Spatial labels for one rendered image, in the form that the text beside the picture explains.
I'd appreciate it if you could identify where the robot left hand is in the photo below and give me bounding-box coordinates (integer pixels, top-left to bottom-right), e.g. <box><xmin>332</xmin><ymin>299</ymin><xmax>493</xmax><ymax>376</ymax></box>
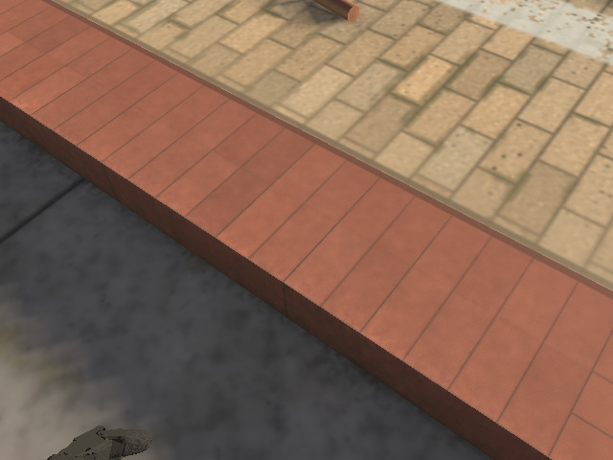
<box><xmin>47</xmin><ymin>425</ymin><xmax>152</xmax><ymax>460</ymax></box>

